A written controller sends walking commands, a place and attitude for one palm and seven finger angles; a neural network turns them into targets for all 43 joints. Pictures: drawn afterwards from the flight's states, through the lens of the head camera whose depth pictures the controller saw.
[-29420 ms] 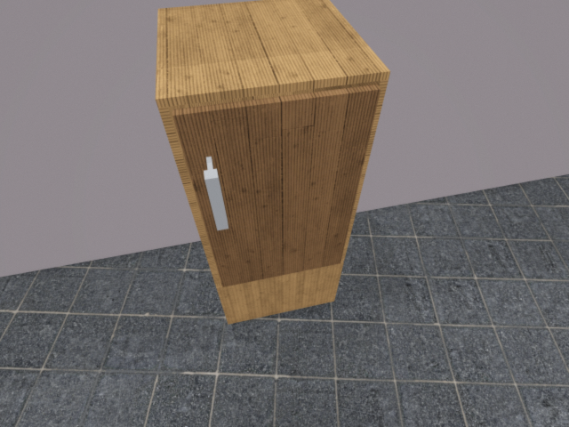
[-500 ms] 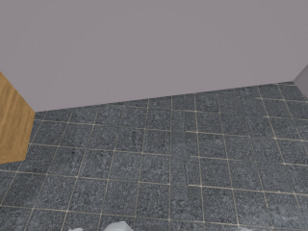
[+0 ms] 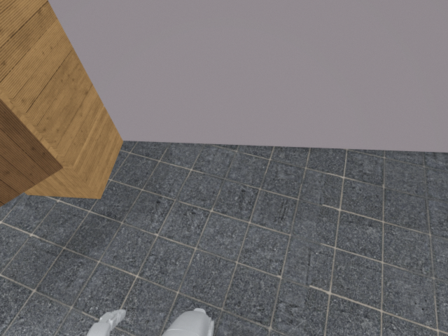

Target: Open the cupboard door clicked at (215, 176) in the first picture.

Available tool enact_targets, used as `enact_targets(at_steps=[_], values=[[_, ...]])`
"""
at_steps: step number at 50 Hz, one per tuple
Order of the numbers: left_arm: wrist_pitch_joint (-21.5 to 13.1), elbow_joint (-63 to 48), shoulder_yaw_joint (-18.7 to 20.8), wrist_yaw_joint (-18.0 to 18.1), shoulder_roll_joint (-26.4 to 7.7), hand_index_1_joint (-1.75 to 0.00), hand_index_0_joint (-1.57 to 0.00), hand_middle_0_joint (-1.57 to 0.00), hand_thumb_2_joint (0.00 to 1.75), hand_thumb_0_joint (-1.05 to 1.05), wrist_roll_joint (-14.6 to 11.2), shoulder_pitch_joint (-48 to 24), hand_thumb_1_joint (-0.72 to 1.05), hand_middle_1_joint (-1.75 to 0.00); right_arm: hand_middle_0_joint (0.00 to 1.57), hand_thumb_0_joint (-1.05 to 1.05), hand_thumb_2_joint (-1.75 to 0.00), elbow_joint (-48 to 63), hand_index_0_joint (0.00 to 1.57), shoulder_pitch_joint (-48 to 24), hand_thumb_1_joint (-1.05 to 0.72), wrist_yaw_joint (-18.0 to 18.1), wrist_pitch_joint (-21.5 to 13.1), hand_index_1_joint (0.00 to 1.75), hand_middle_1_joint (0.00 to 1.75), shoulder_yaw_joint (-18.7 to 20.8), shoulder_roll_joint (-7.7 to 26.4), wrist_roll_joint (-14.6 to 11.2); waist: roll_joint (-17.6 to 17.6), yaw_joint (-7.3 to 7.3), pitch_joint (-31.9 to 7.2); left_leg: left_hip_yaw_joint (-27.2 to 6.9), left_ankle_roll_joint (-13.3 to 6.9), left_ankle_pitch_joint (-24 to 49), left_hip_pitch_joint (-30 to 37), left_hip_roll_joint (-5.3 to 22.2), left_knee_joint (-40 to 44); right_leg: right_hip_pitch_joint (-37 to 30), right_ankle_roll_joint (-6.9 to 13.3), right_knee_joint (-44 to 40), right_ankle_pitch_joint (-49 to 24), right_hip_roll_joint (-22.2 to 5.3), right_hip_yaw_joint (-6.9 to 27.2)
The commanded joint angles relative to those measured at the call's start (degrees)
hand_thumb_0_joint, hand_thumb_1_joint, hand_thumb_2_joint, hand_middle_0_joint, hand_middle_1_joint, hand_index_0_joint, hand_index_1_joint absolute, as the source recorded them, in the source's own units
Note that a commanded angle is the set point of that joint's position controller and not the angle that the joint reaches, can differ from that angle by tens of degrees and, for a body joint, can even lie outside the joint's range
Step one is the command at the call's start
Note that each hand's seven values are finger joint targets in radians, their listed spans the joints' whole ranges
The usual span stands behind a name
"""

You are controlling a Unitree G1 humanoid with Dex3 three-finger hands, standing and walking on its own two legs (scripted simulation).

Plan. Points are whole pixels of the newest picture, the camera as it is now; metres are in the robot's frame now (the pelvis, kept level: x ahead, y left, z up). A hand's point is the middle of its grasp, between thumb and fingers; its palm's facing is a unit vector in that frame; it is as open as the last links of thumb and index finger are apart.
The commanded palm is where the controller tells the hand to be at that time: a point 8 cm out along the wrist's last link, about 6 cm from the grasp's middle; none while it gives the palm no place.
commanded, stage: turn to face it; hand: left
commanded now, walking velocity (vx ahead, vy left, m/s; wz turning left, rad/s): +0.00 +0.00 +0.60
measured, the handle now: out of the picture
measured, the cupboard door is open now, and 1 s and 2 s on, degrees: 49 49 49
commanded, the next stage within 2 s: take the last steps up to it in 1.10 s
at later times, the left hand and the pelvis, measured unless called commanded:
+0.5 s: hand out of the picture +0.02 +0.26 -0.16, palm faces +0.33 -0.91 -0.26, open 7.3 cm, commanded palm none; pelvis +0.01 +0.03 +0.01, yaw +18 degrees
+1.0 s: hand out of the picture -0.03 +0.18 -0.16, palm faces +0.58 -0.79 -0.21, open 7.3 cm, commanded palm none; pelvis +0.02 +0.00 +0.00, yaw +36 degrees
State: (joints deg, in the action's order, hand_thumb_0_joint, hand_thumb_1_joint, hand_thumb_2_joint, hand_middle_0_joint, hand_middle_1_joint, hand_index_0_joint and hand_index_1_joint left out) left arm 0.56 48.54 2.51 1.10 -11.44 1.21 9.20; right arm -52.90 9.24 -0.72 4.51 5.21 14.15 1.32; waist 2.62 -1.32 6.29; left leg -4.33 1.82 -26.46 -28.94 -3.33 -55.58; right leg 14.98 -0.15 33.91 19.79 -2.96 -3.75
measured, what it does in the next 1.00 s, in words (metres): steps on the spot, turning left: left foot, then right foot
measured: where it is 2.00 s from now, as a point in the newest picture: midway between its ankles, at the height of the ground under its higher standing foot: outside the picture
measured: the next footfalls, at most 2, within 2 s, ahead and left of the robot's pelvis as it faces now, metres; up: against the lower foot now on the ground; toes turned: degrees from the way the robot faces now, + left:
left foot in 0.28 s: +0.04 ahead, +0.13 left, +0.00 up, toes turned +17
right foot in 0.72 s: +0.10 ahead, -0.12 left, +0.00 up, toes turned +24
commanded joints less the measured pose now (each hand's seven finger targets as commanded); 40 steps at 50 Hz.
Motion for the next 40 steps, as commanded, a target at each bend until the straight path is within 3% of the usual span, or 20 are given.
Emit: enact_targets(at_steps=[1,5,8,10,12,13,14,15,17,18,21,28,31,33,34,35,36,37,38,40], values=[[-1.29,-3.41,2.35,1.01,-9.34,-0.3,-0.2,-0.2,0.9,0.0,0.0,0.83,0.9,-0.3,0.2,0.0,-0.9,5.01,0.2,-3.2,-0.9,-0.88,-1.49,0.3,0.3,0.72,4.01,-0.43,-14.34,0.65,-6.3,3.15,1.85,1.33,-6.2,4.31,-12.38,-9.39,6.79,-11.83,-33.31,-15.4,5.28],[-1.21,-1.91,2.99,0.86,-11.18,-0.3,-0.2,-0.2,0.9,0.0,0.22,4.85,0.9,-0.3,0.2,0.0,-0.9,5.07,0.2,-6.54,-0.9,-1.31,-1.4,0.3,0.3,-0.06,2.51,-0.71,-13.81,2.84,-6.47,7.71,2.19,1.42,-1.87,4.18,0.81,-12.56,5.64,-10.24,-37.39,-15.88,0.11],[-1.04,-0.86,3.51,0.68,-12.66,-0.3,-0.2,-0.2,0.9,0.0,0.38,7.75,0.9,-0.3,0.2,0.0,-0.9,5.62,0.2,-8.63,-0.9,-1.4,-1.89,0.3,0.3,-0.51,2.07,-0.83,-15.2,4.42,-6.89,10.01,1.32,0.79,1.37,3.12,9.24,-14.1,5.71,-7.92,-41.4,-16.91,-0.64],[-0.98,-0.48,3.95,0.54,-13.23,-0.3,-0.2,-0.2,0.9,0.0,0.43,7.57,0.9,-0.3,0.2,0.0,-0.9,5.54,0.2,-7.09,-0.9,-1.22,-2.34,0.3,0.3,-0.52,2.35,-0.91,-15.17,3.69,-8.18,11.07,0.59,2.21,5.0,2.49,15.88,-14.45,5.07,-4.91,-42.47,-17.55,-1.69],[-0.94,-0.69,4.23,0.18,-13.68,-0.3,-0.2,-0.2,0.9,0.0,-0.15,6.4,0.9,-0.3,0.2,0.0,-0.9,4.62,0.2,-2.4,-0.9,-0.95,-2.79,0.3,0.3,0.02,4.34,-0.53,-13.0,0.62,-10.24,11.58,-0.64,10.99,15.41,1.66,25.98,-9.47,2.1,2.78,-40.52,-16.65,-4.69],[-0.79,-1.69,4.07,-0.12,-12.53,-0.3,-0.2,-0.2,0.9,0.0,-0.51,5.38,0.9,-0.3,0.2,0.0,-0.9,3.55,0.2,2.72,-0.9,-0.81,-3.26,0.3,0.3,1.06,8.14,-0.19,-4.69,-2.48,-13.79,5.05,-3.47,24.28,27.48,7.47,29.8,0.25,-0.9,13.06,-29.31,-14.46,-7.28],[-0.61,-4.48,2.73,-0.65,-7.76,-0.3,-0.2,-0.2,0.9,0.0,-0.85,2.9,0.9,-0.3,0.2,0.0,-0.9,3.11,0.2,7.87,-0.9,-0.51,-3.46,0.3,0.3,2.92,14.99,0.2,14.63,-5.24,-15.51,-18.67,-12.54,48.97,35.86,24.86,31.2,17.62,-5.22,27.78,13.92,-5.05,-7.56],[0.34,-5.89,2.35,0.17,-8.47,-0.3,-0.2,-0.2,0.9,0.0,-0.18,-0.04,0.9,-0.3,0.2,0.0,-0.9,2.02,0.2,10.58,-0.9,-0.14,-2.96,0.3,0.3,2.72,16.16,-0.21,9.9,-5.58,-16.02,-19.34,-16.44,48.36,32.66,28.59,32.05,18.85,-3.97,32.58,19.86,-4.63,0.32],[0.76,-4.65,2.6,0.36,-7.98,-0.3,-0.2,-0.2,0.9,0.0,-0.34,-3.38,0.9,-0.3,0.2,0.0,-0.9,3.56,0.2,5.54,-0.9,1.38,-3.22,0.3,0.3,2.17,13.32,0.04,11.61,-4.14,-10.89,-16.62,-14.78,36.16,23.51,23.37,34.63,20.26,-4.31,35.26,13.35,-4.71,4.12],[1.06,-3.43,2.82,-0.08,-8.23,-0.3,-0.2,-0.2,0.9,0.0,-0.22,-2.5,0.9,-0.3,0.2,0.0,-0.9,4.36,0.2,1.86,-0.9,1.5,-3.23,0.3,0.3,1.43,11.76,0.18,8.48,-2.1,-7.91,-13.83,-13.08,30.82,18.92,20.6,36.22,18.69,-4.35,35.17,9.15,-4.67,4.71],[1.27,-1.45,2.83,-0.73,-7.42,-0.3,-0.2,-0.2,0.9,0.0,-0.02,1.13,0.9,-0.3,0.2,0.0,-0.9,5.12,0.2,-0.67,-0.9,1.48,-3.89,0.3,0.3,0.73,10.43,0.18,4.2,0.59,-8.59,-9.53,-11.25,28.7,17.99,17.16,36.43,15.89,-4.64,30.63,4.32,-3.35,3.93],[1.06,-3.45,2.46,-0.55,-6.63,-0.3,-0.2,-0.2,0.9,0.0,-0.24,-1.86,0.9,-0.3,0.2,0.0,-0.9,4.33,0.2,1.1,-0.9,1.11,-3.39,0.3,0.3,1.42,10.66,0.37,5.33,-0.29,-9.04,-13.59,-11.33,26.29,17.41,15.15,35.53,11.15,-4.52,16.8,4.81,0.16,3.01],[0.69,-3.41,2.38,-0.26,-6.49,-0.3,-0.2,-0.2,0.9,0.0,-0.58,0.34,0.9,-0.3,0.2,0.0,-0.9,4.9,0.2,-0.17,-0.9,1.02,-2.91,0.3,0.3,1.9,10.72,0.4,6.58,0.58,-9.84,-16.07,-10.96,27.4,14.16,14.28,33.64,3.97,-3.81,8.23,4.24,2.24,2.16],[0.09,-2.8,2.62,-0.01,-7.05,-0.3,-0.2,-0.2,0.9,0.0,-0.72,3.4,0.9,-0.3,0.2,0.0,-0.9,5.21,0.2,-1.23,-0.9,0.99,-2.67,0.3,0.3,2.02,9.94,0.02,5.91,2.21,-10.64,-16.43,-9.15,26.56,10.42,11.93,30.56,-3.91,-3.26,-2.26,-2.04,2.96,1.73],[-0.5,-2.47,3.07,0.28,-8.69,-0.3,-0.2,-0.2,0.9,0.0,-0.55,5.37,0.9,-0.3,0.2,0.0,-0.9,5.49,0.2,-1.66,-0.9,0.8,-2.73,0.3,0.3,1.92,8.61,-0.4,2.87,3.44,-11.61,-15.2,-6.93,23.4,6.26,9.59,27.12,-10.89,-2.66,-10.2,-6.24,0.78,3.58],[-0.96,-2.15,3.97,0.78,-12.86,-0.3,-0.2,-0.2,0.9,0.0,0.19,7.53,0.9,-0.3,0.2,0.0,-0.9,6.12,0.2,-1.07,-0.9,0.45,-2.78,0.3,0.3,1.48,5.38,-0.92,-8.71,4.39,-12.51,-8.26,-3.05,9.34,-3.93,3.51,17.07,-19.05,0.91,-16.88,-4.67,-11.42,15.25],[-0.95,-2.47,3.94,0.87,-15.55,-0.3,-0.2,-0.2,0.9,0.0,0.7,6.61,0.9,-0.3,0.2,0.0,-0.9,7.3,0.2,-1.97,-0.9,0.22,-2.95,0.3,0.3,1.21,3.84,-0.75,-17.98,4.56,-10.03,1.36,0.23,-8.15,-8.27,-2.45,2.07,-15.12,7.93,-18.88,-11.94,-24.88,25.47],[-1.19,-2.69,3.32,1.14,-13.49,-0.3,-0.2,-0.2,0.9,0.0,0.12,4.86,0.9,-0.3,0.2,0.0,-0.9,6.18,0.2,-1.96,-0.9,0.2,-2.31,0.3,0.3,1.62,6.18,-0.03,-16.25,3.35,-8.42,-1.3,-0.13,-7.05,-7.16,1.18,-8.7,-9.3,9.85,-17.82,-16.0,-24.44,22.65],[-1.18,-2.85,2.92,1.13,-11.87,-0.3,-0.2,-0.2,0.9,0.0,-0.07,2.4,0.9,-0.3,0.2,0.0,-0.9,5.23,0.2,-2.12,-0.9,0.01,-1.79,0.3,0.3,1.69,5.47,-0.13,-16.16,2.02,-6.72,-0.64,0.35,-4.08,-7.1,2.28,-14.1,-7.06,9.45,-16.44,-18.92,-20.82,19.16],[-1.07,-3.71,2.16,1.08,-9.11,-0.3,-0.2,-0.2,0.9,0.0,-0.09,-1.41,0.9,-0.3,0.2,0.0,-0.9,3.88,0.2,-0.62,-0.9,-0.59,-1.4,0.3,0.3,1.07,4.42,-0.24,-14.98,-0.24,-5.73,1.74,1.3,1.43,-6.11,4.18,-15.39,-7.06,7.29,-13.42,-26.89,-15.89,7.29]])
